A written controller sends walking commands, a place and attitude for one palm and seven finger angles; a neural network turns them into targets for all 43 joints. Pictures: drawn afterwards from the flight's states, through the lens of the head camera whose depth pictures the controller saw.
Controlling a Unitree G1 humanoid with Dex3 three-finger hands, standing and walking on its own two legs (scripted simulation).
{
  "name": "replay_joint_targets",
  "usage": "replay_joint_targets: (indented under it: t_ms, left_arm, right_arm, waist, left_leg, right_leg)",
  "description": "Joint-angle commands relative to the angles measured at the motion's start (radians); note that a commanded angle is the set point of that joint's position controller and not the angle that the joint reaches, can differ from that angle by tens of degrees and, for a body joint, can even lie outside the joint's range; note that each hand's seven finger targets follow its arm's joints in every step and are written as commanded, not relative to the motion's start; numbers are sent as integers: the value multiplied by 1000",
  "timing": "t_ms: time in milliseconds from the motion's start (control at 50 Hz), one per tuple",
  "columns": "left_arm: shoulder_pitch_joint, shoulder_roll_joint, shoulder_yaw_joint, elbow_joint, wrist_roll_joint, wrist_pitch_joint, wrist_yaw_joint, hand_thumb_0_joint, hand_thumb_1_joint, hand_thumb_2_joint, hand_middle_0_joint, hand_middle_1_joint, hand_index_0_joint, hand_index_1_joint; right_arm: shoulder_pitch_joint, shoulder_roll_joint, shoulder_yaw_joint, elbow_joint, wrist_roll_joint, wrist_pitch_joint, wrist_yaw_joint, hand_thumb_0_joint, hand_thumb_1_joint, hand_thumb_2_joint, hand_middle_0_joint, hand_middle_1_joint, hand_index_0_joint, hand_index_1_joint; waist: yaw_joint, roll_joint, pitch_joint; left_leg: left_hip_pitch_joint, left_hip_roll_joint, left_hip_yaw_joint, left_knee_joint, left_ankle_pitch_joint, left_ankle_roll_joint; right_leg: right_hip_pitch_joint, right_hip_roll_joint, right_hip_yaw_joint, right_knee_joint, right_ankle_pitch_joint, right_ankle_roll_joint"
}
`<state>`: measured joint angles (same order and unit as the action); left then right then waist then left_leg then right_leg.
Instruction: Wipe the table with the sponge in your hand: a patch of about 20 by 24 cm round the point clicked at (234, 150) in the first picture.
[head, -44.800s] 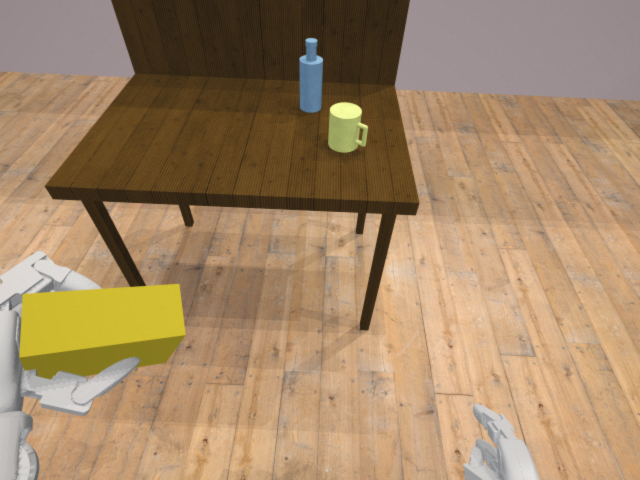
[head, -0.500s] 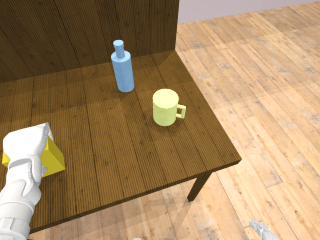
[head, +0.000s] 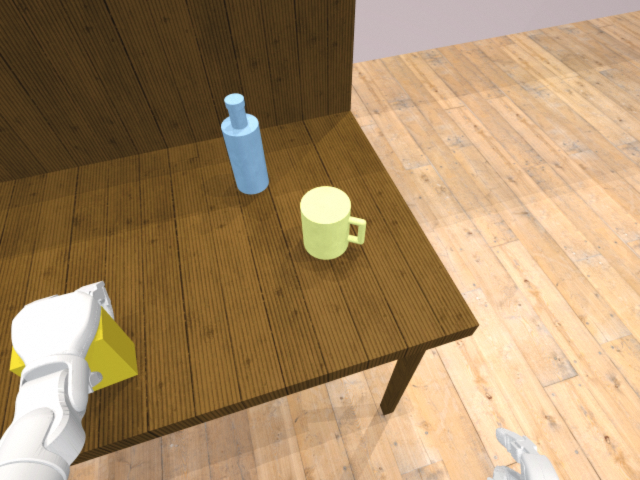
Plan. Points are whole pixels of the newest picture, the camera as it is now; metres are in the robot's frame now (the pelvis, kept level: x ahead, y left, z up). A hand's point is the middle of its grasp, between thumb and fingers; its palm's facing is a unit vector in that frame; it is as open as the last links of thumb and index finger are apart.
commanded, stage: lift the sponge slowly off the table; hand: left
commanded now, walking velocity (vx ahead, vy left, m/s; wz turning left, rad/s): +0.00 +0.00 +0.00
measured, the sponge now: (88, 362) +0.25 +0.36 -0.05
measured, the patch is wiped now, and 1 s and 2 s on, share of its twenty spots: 1.00 1.00 1.00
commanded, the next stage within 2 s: none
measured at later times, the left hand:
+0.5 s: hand (76, 356) +0.25 +0.34 +0.00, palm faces -0.11 -0.02 -0.99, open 9.6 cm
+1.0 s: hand (67, 350) +0.24 +0.34 +0.02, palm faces -0.08 -0.03 -1.00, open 9.6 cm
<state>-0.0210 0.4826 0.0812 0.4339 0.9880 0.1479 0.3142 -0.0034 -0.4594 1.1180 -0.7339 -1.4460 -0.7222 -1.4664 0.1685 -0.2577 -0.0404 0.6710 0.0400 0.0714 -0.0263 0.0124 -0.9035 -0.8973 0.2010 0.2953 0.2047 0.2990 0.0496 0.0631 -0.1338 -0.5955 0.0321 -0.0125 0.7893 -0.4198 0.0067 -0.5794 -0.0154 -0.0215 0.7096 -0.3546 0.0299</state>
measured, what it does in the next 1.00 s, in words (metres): stands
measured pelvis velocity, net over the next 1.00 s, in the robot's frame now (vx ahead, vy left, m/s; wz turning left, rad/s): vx -0.01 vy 0.00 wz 0.02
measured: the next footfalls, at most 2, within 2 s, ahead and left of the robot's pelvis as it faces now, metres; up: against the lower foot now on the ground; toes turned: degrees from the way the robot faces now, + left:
none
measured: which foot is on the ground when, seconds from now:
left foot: down 0.00-1.00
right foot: down 0.00-1.00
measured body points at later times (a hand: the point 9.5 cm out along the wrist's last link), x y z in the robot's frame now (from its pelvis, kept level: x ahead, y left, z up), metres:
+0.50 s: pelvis +0.00 -0.01 +0.00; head +0.05 -0.01 +0.45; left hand +0.25 +0.34 +0.05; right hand +0.16 -0.26 -0.11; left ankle -0.03 +0.11 -0.71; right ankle -0.01 -0.15 -0.71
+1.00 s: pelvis -0.01 +0.00 +0.01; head +0.03 -0.01 +0.46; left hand +0.24 +0.34 +0.07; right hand +0.18 -0.24 -0.10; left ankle -0.03 +0.11 -0.71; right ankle -0.01 -0.15 -0.71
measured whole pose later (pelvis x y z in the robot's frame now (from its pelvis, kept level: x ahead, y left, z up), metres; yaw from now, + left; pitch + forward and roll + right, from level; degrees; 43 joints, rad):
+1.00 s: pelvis -0.01 +0.00 +0.01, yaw +1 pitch +7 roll -2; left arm -0.02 0.49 0.06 0.36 0.98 0.12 0.24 0.00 -0.50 1.12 -0.79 -1.38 -0.78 -1.40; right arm 0.12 -0.24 -0.03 0.71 0.04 0.02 -0.07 0.01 -0.90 -0.90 0.20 0.30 0.21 0.30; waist 0.07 0.06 -0.06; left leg -0.45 0.02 -0.03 0.70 -0.37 0.00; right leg -0.43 -0.02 -0.04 0.62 -0.31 0.03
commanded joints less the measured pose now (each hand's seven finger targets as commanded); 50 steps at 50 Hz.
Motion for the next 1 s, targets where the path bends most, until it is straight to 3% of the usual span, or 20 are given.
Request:
replay_joint_targets:
  t_ms: [0,60,80,140,180,200,280,340,380,460,500,640,720,760,780,800,840,880,940,980]
  left_arm:
    - [23,123,7,-46,-1,-5,-27,0,100,1300,-1200,-1600,-1200,-1600]
    - [-5,154,26,-22,8,-1,-24,0,100,1300,-1200,-1600,-1200,-1600]
    - [-31,190,56,-36,9,-2,-22,0,100,1300,-1200,-1600,-1200,-1600]
    - [-53,180,36,-52,9,-6,-26,0,100,1300,-1200,-1600,-1200,-1600]
    - [-100,229,71,-67,18,-12,-25,0,100,1300,-1200,-1600,-1200,-1600]
    - [-86,200,49,-85,13,-16,-26,0,100,1300,-1200,-1600,-1200,-1600]
    - [-62,245,99,-112,6,-31,-25,0,100,1300,-1200,-1600,-1200,-1600]
    - [-51,234,97,-135,-2,-40,-16,0,100,1300,-1200,-1600,-1200,-1600]
    - [-35,277,142,-154,-1,-44,-9,0,100,1300,-1200,-1600,-1200,-1600]
    - [-83,258,116,-189,0,-44,1,0,100,1300,-1200,-1600,-1200,-1600]
    - [-110,266,118,-217,3,-45,6,0,100,1300,-1200,-1600,-1200,-1600]
    - [-118,276,124,-247,3,-45,5,0,100,1300,-1200,-1600,-1200,-1600]
    - [-173,316,150,-244,7,-44,2,0,100,1300,-1200,-1600,-1200,-1600]
    - [-204,298,125,-281,13,-49,-2,0,100,1300,-1200,-1600,-1200,-1600]
    - [-202,326,152,-299,11,-50,-2,0,100,1300,-1200,-1600,-1200,-1600]
    - [-212,299,123,-316,11,-52,-3,0,100,1300,-1200,-1600,-1200,-1600]
    - [-216,276,101,-288,7,-48,-10,0,100,1300,-1200,-1600,-1200,-1600]
    - [-226,315,134,-271,5,-39,-17,0,100,1300,-1200,-1600,-1200,-1600]
    - [-220,275,93,-287,1,-30,-31,0,100,1300,-1200,-1600,-1200,-1600]
    - [-196,307,128,-282,-4,-20,-38,0,100,1300,-1200,-1600,-1200,-1600]
  right_arm:
    - [-47,-153,-48,-129,-3,-49,-15,0,-900,-900,200,300,200,300]
    - [-44,-156,-46,-119,-4,-49,-22,0,-900,-900,200,300,200,300]
    - [-45,-159,-48,-115,-3,-49,-24,0,-900,-900,200,300,200,300]
    - [-51,-151,-45,-121,-2,-54,-30,0,-900,-900,200,300,200,300]
    - [-51,-154,-48,-111,-3,-55,-34,0,-900,-900,200,300,200,300]
    - [-53,-147,-48,-121,-3,-59,-35,0,-900,-900,200,300,200,300]
    - [-61,-148,-47,-117,-4,-64,-37,0,-900,-900,200,300,200,300]
    - [-65,-144,-49,-117,-6,-72,-39,0,-900,-900,200,300,200,300]
    - [-67,-147,-50,-113,-7,-74,-40,0,-900,-900,200,300,200,300]
    - [-81,-140,-49,-110,-4,-81,-40,0,-900,-900,200,300,200,300]
    - [-82,-137,-49,-110,-5,-86,-42,0,-900,-900,200,300,200,300]
    - [-95,-132,-48,-106,-6,-94,-49,0,-900,-900,200,300,200,300]
    - [-97,-133,-43,-95,-5,-95,-55,0,-900,-900,200,300,200,300]
    - [-106,-128,-41,-99,-6,-97,-55,0,-900,-900,200,300,200,300]
    - [-108,-126,-42,-101,-6,-98,-56,0,-900,-900,200,300,200,300]
    - [-112,-122,-40,-106,-5,-102,-56,0,-900,-900,200,300,200,300]
    - [-110,-121,-39,-98,-4,-103,-56,0,-900,-900,200,300,200,300]
    - [-113,-128,-37,-94,-3,-97,-57,0,-900,-900,200,300,200,300]
    - [-125,-124,-36,-103,1,-98,-55,0,-900,-900,200,300,200,300]
    - [-128,-129,-33,-106,1,-95,-54,0,-900,-900,200,300,200,300]
  waist:
    - [-13,-92,-154]
    - [-15,-103,-135]
    - [-12,-86,-140]
    - [-10,-52,-163]
    - [-9,-41,-179]
    - [-9,-35,-189]
    - [1,-28,-208]
    - [0,-30,-197]
    - [9,-26,-213]
    - [-3,12,-166]
    - [0,42,-187]
    - [5,35,-198]
    - [4,22,-189]
    - [1,56,-193]
    - [9,86,-201]
    - [6,112,-207]
    - [-3,83,-182]
    - [2,40,-173]
    - [10,60,-185]
    - [19,38,-189]
  left_leg:
    - [123,-40,7,-87,363,27]
    - [109,-48,14,-88,325,28]
    - [119,-45,10,-93,326,26]
    - [137,-51,15,-98,316,29]
    - [155,-49,8,-99,325,28]
    - [165,-50,11,-97,338,32]
    - [175,-48,6,-104,360,29]
    - [179,-48,13,-105,365,33]
    - [190,-46,7,-108,393,30]
    - [200,-45,3,-126,362,29]
    - [227,-42,-1,-131,375,30]
    - [252,-41,-6,-148,386,28]
    - [260,-41,-10,-161,368,28]
    - [281,-42,-11,-166,389,26]
    - [293,-39,-20,-176,395,22]
    - [306,-41,-17,-174,401,23]
    - [302,-38,-19,-177,389,23]
    - [296,-38,-27,-193,371,22]
    - [312,-40,-24,-201,388,22]
    - [314,-39,-26,-213,394,20]
  right_leg:
    - [131,53,-49,-63,360,-78]
    - [125,51,-44,-73,341,-76]
    - [128,51,-41,-73,330,-79]
    - [140,48,-41,-76,312,-77]
    - [145,50,-35,-79,311,-80]
    - [155,50,-38,-77,324,-79]
    - [185,50,-31,-82,358,-80]
    - [194,47,-33,-86,375,-76]
    - [215,48,-28,-88,402,-77]
    - [181,47,-38,-98,337,-77]
    - [188,49,-38,-95,323,-80]
    - [213,48,-38,-108,327,-79]
    - [216,49,-36,-121,306,-79]
    - [216,47,-36,-123,314,-81]
    - [224,49,-35,-125,296,-84]
    - [221,49,-39,-124,294,-84]
    - [209,50,-42,-133,286,-83]
    - [225,52,-39,-147,272,-83]
    - [241,49,-42,-149,285,-83]
    - [271,50,-38,-159,296,-84]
